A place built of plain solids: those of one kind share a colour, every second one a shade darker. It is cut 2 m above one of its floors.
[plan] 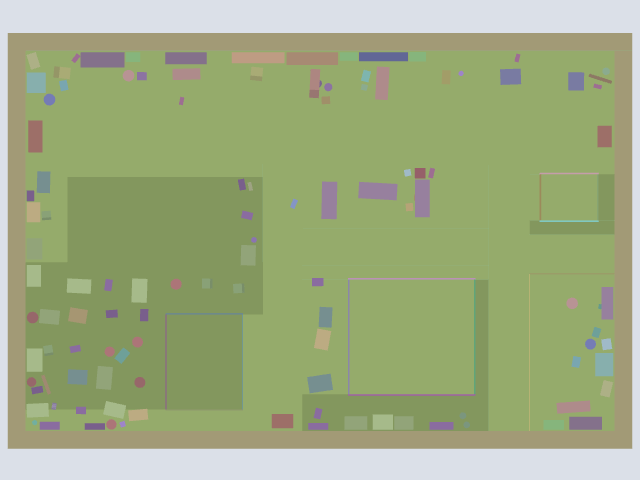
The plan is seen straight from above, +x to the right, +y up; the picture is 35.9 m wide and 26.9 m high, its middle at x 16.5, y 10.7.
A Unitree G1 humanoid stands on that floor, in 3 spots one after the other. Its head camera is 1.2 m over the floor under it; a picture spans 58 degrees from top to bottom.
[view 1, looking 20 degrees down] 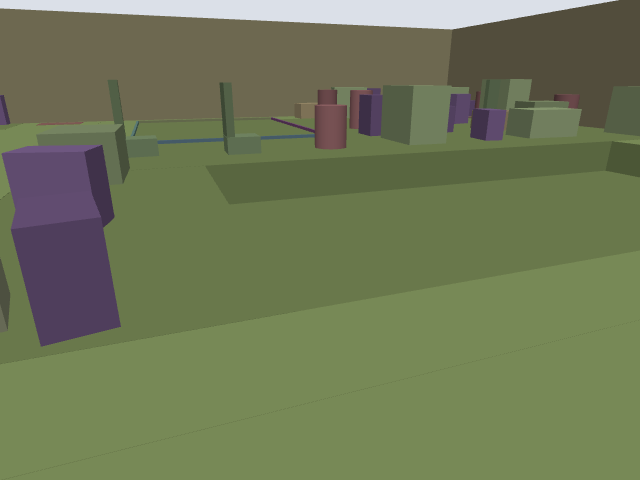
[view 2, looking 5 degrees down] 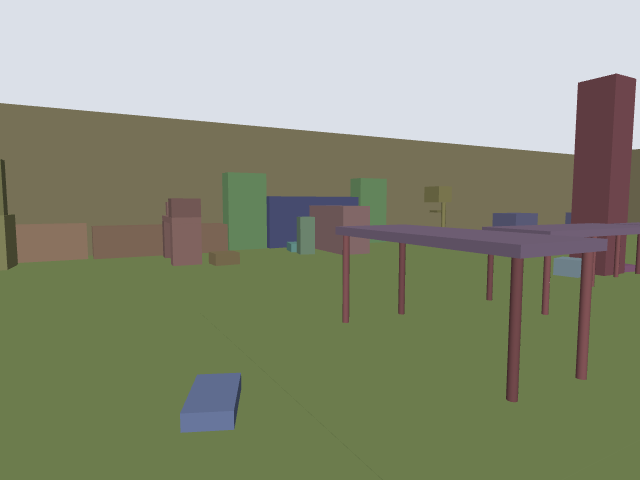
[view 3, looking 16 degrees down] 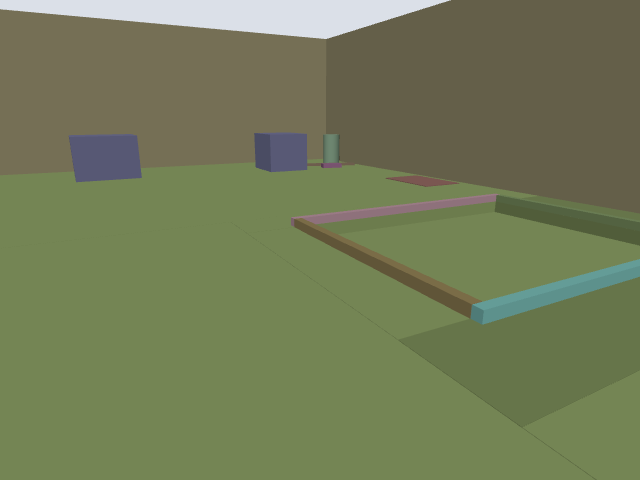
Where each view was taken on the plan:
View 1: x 11.59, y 16.28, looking -110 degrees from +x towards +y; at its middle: floor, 5.39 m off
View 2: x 14.40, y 10.30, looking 61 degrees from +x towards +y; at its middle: planer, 10.88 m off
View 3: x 26.85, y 10.09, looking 62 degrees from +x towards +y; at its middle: low_kerb90W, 4.33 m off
